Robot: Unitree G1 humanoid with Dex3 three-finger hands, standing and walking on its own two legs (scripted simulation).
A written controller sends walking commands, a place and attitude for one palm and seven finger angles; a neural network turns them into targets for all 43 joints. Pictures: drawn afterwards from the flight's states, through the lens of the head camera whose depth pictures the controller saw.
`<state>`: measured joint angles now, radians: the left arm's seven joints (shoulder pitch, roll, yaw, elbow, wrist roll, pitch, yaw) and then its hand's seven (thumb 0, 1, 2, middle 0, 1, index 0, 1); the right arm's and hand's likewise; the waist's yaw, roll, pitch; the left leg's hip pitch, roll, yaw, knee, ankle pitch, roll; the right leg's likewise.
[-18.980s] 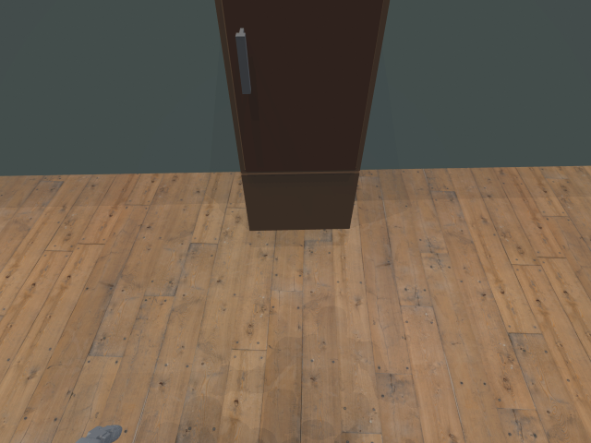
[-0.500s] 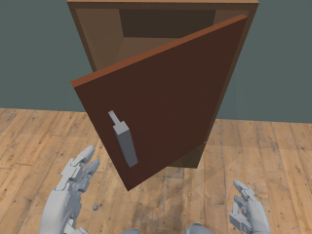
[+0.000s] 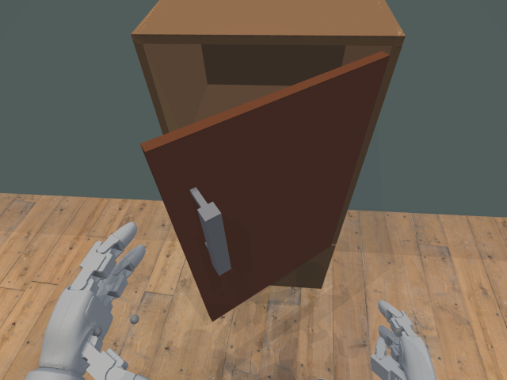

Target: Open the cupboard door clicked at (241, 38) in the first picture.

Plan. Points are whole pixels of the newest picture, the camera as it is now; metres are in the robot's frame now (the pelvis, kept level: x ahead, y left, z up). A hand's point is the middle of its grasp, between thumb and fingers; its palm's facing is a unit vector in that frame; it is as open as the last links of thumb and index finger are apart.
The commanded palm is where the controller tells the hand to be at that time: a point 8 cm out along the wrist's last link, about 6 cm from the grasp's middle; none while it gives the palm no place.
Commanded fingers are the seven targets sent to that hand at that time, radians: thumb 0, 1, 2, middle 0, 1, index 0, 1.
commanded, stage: draw the hand back to the body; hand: left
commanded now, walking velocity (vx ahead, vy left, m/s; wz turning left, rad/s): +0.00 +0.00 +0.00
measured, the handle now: (209, 232) +0.32 +0.10 +0.07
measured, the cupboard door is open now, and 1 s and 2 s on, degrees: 38 38 38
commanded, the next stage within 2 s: step back with the hand held close in 1.20 s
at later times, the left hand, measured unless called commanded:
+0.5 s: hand (60, 270) +0.20 +0.24 +0.16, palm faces +0.30 -0.87 -0.39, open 12.9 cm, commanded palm +0.15 +0.29 +0.19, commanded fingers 0.00 0.38 0.68 -0.18 -0.30 -0.18 -0.30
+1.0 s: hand (23, 226) +0.23 +0.27 +0.21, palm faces +0.42 -0.80 -0.42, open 7.7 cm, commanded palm +0.17 +0.31 +0.22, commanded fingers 0.00 0.90 0.90 -0.20 -0.30 -0.20 -0.30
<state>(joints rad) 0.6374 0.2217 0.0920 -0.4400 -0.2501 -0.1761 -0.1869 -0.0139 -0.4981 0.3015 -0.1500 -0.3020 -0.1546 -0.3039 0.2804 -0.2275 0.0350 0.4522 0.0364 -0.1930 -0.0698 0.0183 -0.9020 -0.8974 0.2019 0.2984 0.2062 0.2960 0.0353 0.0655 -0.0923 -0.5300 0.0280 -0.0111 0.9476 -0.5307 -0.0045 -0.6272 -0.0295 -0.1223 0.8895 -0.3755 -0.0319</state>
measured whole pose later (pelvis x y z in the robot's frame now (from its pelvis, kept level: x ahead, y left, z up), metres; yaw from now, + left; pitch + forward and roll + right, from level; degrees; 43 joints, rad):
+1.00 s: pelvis +0.03 +0.01 +0.05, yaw -2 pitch -4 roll -1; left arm 0.46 0.33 0.33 -0.42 -0.04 -0.09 0.11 0.01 0.83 0.87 -0.20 -0.30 -0.21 -0.30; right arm 0.19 -0.23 0.01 0.63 -0.02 -0.11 -0.06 0.02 -0.90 -0.90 0.20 0.30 0.21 0.30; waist 0.08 0.07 0.04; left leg -0.01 0.01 0.04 0.39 -0.32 0.01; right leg -0.14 -0.01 -0.08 0.39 -0.18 0.00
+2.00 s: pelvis -0.07 +0.03 +0.03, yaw -3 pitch -1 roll +0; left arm 0.51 0.38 0.44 -0.51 0.01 -0.22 0.15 0.01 0.89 0.90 -0.21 -0.30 -0.22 -0.31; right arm 0.23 -0.22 0.00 0.55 -0.01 -0.07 -0.08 0.02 -0.90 -0.90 0.20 0.30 0.21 0.30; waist 0.01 -0.01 0.06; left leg -0.34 -0.02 0.08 0.66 -0.31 0.06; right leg -0.44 -0.04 -0.03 0.57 -0.11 0.01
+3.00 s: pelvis -0.20 +0.01 +0.05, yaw -5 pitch +4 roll +0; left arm 0.59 0.53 0.46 -0.60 -0.04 -0.22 0.11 0.01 0.89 0.90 -0.21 -0.30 -0.22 -0.31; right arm 0.12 -0.21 -0.02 0.59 0.00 -0.08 -0.09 0.01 -0.90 -0.90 0.20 0.30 0.21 0.30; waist -0.02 -0.08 0.06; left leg -0.34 -0.02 0.05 0.45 -0.19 0.04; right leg -0.32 0.04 0.02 0.55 -0.31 -0.01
